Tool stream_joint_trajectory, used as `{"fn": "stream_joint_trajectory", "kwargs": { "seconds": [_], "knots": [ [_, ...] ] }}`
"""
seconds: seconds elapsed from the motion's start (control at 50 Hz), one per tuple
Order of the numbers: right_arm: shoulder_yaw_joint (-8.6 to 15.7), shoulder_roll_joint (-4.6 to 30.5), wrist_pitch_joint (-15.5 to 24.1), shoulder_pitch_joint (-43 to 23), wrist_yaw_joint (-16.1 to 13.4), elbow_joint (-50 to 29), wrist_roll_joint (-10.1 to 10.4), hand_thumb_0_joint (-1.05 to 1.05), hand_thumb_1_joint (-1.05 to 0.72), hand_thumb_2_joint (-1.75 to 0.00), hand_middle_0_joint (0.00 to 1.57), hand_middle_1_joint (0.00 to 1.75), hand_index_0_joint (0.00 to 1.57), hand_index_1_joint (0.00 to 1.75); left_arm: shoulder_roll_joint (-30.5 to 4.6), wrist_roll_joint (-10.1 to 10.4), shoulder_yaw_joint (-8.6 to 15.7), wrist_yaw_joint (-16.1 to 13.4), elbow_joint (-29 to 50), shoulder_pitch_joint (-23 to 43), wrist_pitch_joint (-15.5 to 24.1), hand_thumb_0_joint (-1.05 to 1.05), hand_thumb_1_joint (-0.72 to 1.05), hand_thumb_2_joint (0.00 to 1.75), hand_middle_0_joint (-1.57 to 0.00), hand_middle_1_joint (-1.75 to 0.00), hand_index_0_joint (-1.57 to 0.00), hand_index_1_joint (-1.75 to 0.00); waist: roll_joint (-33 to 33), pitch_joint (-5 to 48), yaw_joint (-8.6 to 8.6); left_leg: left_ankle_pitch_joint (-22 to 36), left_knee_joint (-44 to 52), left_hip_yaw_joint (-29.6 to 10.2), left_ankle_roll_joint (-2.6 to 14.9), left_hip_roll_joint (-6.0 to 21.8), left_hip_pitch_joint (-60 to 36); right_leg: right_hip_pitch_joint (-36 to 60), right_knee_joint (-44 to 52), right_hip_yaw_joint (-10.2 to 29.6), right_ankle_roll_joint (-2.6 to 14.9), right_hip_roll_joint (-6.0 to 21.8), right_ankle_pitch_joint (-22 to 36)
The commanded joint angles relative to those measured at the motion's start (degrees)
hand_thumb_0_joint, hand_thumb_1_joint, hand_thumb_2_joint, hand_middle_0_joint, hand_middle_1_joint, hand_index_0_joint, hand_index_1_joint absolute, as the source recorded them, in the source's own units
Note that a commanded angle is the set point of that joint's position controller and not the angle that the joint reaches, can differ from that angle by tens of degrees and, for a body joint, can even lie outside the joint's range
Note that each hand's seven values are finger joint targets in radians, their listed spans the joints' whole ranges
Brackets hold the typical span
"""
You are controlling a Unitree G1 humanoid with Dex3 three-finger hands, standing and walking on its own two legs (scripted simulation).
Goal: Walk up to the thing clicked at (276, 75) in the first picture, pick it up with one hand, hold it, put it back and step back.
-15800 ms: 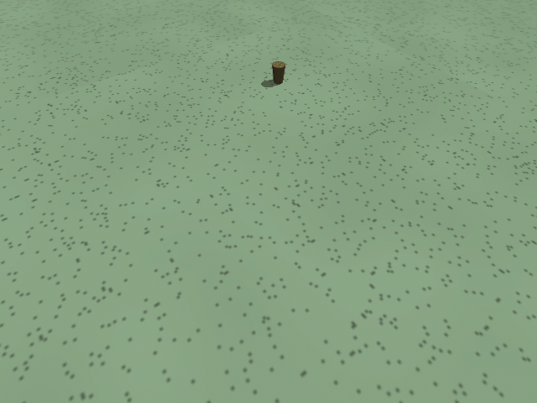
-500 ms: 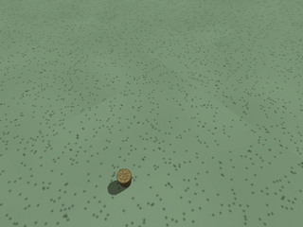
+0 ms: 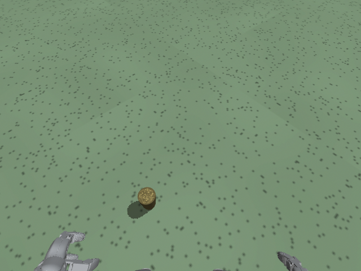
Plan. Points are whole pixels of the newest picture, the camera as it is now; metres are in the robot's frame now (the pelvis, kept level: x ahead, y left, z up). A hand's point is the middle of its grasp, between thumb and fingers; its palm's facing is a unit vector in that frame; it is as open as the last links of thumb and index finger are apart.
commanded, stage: rise first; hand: left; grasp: from the side
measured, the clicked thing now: (148, 200) +0.50 +0.18 -0.69
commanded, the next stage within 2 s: none
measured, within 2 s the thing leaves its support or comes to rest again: neither
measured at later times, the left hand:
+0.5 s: hand out of the picture +0.14 +0.25 -0.19, palm faces -0.17 -0.87 -0.47, open 13.8 cm
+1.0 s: hand (108, 231) +0.27 +0.26 -0.35, palm faces -0.41 -0.47 -0.78, open 13.8 cm
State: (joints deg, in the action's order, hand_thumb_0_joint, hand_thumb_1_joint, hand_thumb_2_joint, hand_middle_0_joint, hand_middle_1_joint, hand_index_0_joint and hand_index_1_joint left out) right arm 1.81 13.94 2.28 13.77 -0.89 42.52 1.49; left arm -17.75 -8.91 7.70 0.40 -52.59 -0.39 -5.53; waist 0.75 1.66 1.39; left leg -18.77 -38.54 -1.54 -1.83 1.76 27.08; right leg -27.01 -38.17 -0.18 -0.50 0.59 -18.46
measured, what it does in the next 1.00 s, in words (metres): lowers itself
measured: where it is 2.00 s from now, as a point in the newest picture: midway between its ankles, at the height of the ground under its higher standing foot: outside the picture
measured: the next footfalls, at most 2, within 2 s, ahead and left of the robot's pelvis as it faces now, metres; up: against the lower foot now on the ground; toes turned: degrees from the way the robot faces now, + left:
none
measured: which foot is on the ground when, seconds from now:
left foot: down 0.00-1.00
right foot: down 0.00-1.00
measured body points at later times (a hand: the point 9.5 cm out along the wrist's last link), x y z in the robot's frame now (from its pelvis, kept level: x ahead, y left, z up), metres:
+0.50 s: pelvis +0.00 +0.02 -0.06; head +0.09 +0.03 +0.38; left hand +0.15 +0.30 -0.16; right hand +0.18 -0.23 -0.14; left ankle +0.00 +0.14 -0.72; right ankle +0.01 -0.13 -0.72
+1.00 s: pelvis -0.05 +0.01 -0.21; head +0.12 +0.01 +0.20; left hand +0.29 +0.28 -0.30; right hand +0.12 -0.27 -0.33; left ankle +0.00 +0.14 -0.72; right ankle +0.01 -0.13 -0.72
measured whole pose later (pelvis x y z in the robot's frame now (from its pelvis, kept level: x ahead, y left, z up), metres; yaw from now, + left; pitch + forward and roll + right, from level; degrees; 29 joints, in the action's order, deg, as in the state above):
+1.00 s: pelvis -0.05 +0.01 -0.21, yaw -1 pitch +31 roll -2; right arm 2.9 16.3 10.4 5.9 -0.6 36.8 0.5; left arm -23.5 -39.0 2.0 -7.9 -41.3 17.4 -4.3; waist 2.0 10.4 3.2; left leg -38.3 -99.6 -3.6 -1.7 0.6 92.4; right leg -91.6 -98.0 0.0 -1.5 0.6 -37.6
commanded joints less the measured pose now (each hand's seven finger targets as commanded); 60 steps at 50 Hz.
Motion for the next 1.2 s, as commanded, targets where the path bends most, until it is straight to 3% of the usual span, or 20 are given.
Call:
{"fn": "stream_joint_trajectory", "kwargs": {
  "seconds": [0.0,0.04,0.08,0.12,0.2,0.28,0.44,0.54,0.6,0.66,0.76,0.82,0.94,0.98,1.04,1.14,1.18],
  "knots": [
    [3.36,9.28,3.51,-2.39,-0.33,-10.17,0.09,0.00,-0.93,-0.91,0.20,0.30,0.20,0.30,-8.48,-0.28,1.29,-1.65,8.98,-2.04,-3.30,0.00,-0.48,0.90,-0.10,-1.10,-0.12,-1.07,-2.45,8.25,-0.86,6.49,1.27,2.68,1.93,-2.57,0.81,1.44,2.80,-1.93,0.83,-0.93,4.63],
    [3.57,9.29,4.33,-1.94,-0.51,-10.73,0.04,0.00,-0.93,-0.91,0.20,0.30,0.20,0.30,-9.19,-0.96,1.04,-1.69,13.57,1.05,-3.24,0.00,-0.49,0.91,-0.09,-1.10,-0.12,-1.08,-1.91,8.87,-0.04,5.21,-0.97,2.53,1.92,-2.34,2.09,-1.82,0.60,-1.72,0.81,-0.94,3.60],
    [3.72,9.07,5.22,-1.17,-0.52,-11.29,-0.31,0.00,-0.92,-0.90,0.20,0.30,0.20,0.30,-9.67,-1.36,2.07,-1.87,16.91,-0.35,-2.70,0.00,-0.48,0.90,-0.10,-1.08,-0.12,-1.06,-1.13,11.47,-0.23,5.72,-3.84,2.37,1.92,-2.19,3.27,-3.21,-2.48,-1.69,0.76,-0.92,4.08],
    [3.73,8.43,6.05,-1.10,-0.70,-12.43,-0.54,0.00,-0.91,-0.90,0.20,0.30,0.20,0.30,-8.77,-2.15,1.51,-2.12,20.71,-2.98,-2.24,0.00,-0.48,0.91,-0.09,-1.08,-0.11,-1.06,1.01,13.71,-0.40,6.76,-6.35,2.30,1.75,-2.09,4.09,-4.94,-5.42,-1.52,0.88,-0.79,5.04],
    [3.89,8.51,6.92,-0.91,-1.07,-13.95,-0.68,0.00,-0.91,-0.90,0.20,0.30,0.20,0.30,-8.58,-5.10,1.36,-2.57,25.58,-8.40,-3.08,0.00,-0.51,0.93,-0.08,-1.08,-0.09,-1.06,3.60,15.42,-0.34,8.66,-9.30,1.42,1.32,-1.40,5.39,-8.09,-9.64,-1.78,1.22,-0.98,6.10],
    [3.69,8.28,7.31,-1.13,-1.23,-15.74,-0.77,0.00,-0.92,-0.91,0.20,0.30,0.20,0.30,-7.52,-5.68,0.65,-3.23,31.79,-11.61,-5.22,0.00,-0.51,0.92,-0.09,-1.07,-0.10,-1.06,3.54,16.11,-0.03,8.01,-11.26,0.39,1.31,-0.95,7.34,-10.55,-11.80,-2.03,1.21,-1.23,5.15],
    [3.27,7.65,8.46,-1.45,-2.00,-18.39,-1.01,0.00,-0.92,-0.90,0.20,0.30,0.20,0.30,-6.53,-6.60,-0.39,-4.27,38.23,-16.92,-8.80,0.00,-0.47,0.89,-0.09,-1.07,-0.12,-1.04,3.17,17.59,0.52,9.35,-16.36,-0.09,1.59,-0.65,12.18,-14.66,-16.62,-2.19,1.41,-1.17,5.56],
    [2.98,7.37,9.42,-1.15,-2.61,-18.74,-1.26,0.00,-0.91,-0.90,0.20,0.30,0.20,0.30,-7.38,-8.98,-0.89,-4.87,37.42,-12.73,-8.56,0.00,-0.48,0.90,-0.07,-1.08,-0.09,-1.05,2.23,17.56,2.06,7.10,-20.92,-0.04,1.96,-0.77,16.82,-19.49,-19.97,-2.14,1.30,-1.12,4.48],
    [2.69,7.42,10.27,-1.83,-2.60,-18.45,-1.34,0.00,-0.91,-0.90,0.20,0.30,0.20,0.30,-7.88,-11.59,-1.61,-5.38,34.07,-7.97,-6.87,0.00,-0.49,0.90,-0.07,-1.10,-0.09,-1.07,1.38,18.09,2.82,4.15,-25.42,0.42,2.28,-1.28,22.20,-23.89,-23.54,-1.63,1.20,-1.00,3.32],
    [3.01,8.43,11.35,-3.08,-2.17,-16.87,-1.74,0.00,-0.94,-0.91,0.20,0.30,0.20,0.30,-9.93,-15.01,-0.98,-6.18,30.25,-1.27,-3.64,0.00,-0.52,0.90,-0.10,-1.08,-0.12,-1.06,3.73,20.20,2.45,2.57,-30.40,-0.18,1.81,-1.26,27.41,-31.88,-30.87,-1.78,1.63,-0.95,0.57],
    [3.77,9.69,12.27,-3.22,-1.09,-15.02,-1.34,0.00,-0.93,-0.91,0.20,0.30,0.20,0.30,-11.06,-21.32,-3.30,-7.27,28.05,7.30,1.67,0.00,-0.51,0.91,-0.10,-1.10,-0.12,-1.08,5.64,30.36,2.69,1.55,-38.68,-0.41,1.65,-1.84,33.22,-40.39,-40.41,-1.39,1.88,-0.88,-0.09],
    [4.31,10.74,11.78,-3.04,-0.78,-13.32,-0.95,0.00,-0.91,-0.90,0.20,0.30,0.20,0.30,-14.63,-25.10,-2.01,-8.66,26.62,12.95,2.46,0.00,-0.50,0.92,-0.08,-1.12,-0.10,-1.10,7.35,34.62,2.05,2.96,-42.21,-0.91,1.64,-1.78,35.04,-44.54,-44.50,-1.39,2.13,-0.91,0.77],
    [4.89,11.30,9.98,-1.58,0.02,-10.26,-0.67,0.00,-0.91,-0.91,0.20,0.30,0.20,0.30,-20.77,-32.18,-0.38,-10.57,18.34,29.26,2.55,0.00,-0.52,0.94,-0.06,-1.15,-0.09,-1.13,4.46,38.91,2.24,-2.83,-50.10,0.67,2.52,-2.53,47.40,-48.84,-48.84,-0.99,2.00,-1.12,-2.48],
    [5.03,11.15,9.52,-0.95,0.46,-9.08,-0.80,0.00,-0.91,-0.91,0.20,0.30,0.20,0.30,-20.09,-33.91,-1.91,-10.43,13.05,33.30,2.80,0.00,-0.50,0.93,-0.07,-1.15,-0.10,-1.12,1.72,39.83,3.31,-4.55,-53.58,1.60,3.04,-2.68,52.50,-49.08,-49.80,-0.60,1.61,-1.18,-3.18],
    [5.38,11.23,9.13,0.15,1.03,-7.87,-1.24,0.00,-0.90,-0.90,0.20,0.30,0.20,0.30,-21.97,-36.20,-2.86,-9.41,6.80,41.30,4.83,0.00,-0.48,0.94,-0.07,-1.14,-0.10,-1.11,0.27,40.60,4.24,-9.09,-56.62,1.62,3.17,-2.89,58.43,-51.69,-52.42,-0.89,1.63,-1.31,-8.09],
    [5.22,11.43,7.93,1.77,1.90,-6.26,-2.21,0.00,-0.88,-0.90,0.20,0.30,0.20,0.30,-26.48,-42.04,-3.48,-8.95,-0.50,52.95,9.96,0.00,-0.47,0.96,-0.07,-1.11,-0.10,-1.09,-0.12,41.50,5.22,-13.51,-62.62,2.16,3.55,-3.00,65.53,-56.13,-56.03,-0.80,1.61,-1.64,-13.36],
    [4.86,11.90,7.36,2.77,2.06,-5.33,-2.41,0.00,-0.88,-0.90,0.20,0.30,0.20,0.30,-29.53,-44.81,-2.35,-9.79,-3.25,55.69,11.70,0.00,-0.46,0.96,-0.07,-1.12,-0.10,-1.09,1.07,41.72,5.03,-14.05,-64.23,2.19,3.46,-3.04,66.60,-58.97,-57.89,-1.36,1.77,-1.65,-14.21]
  ]
}}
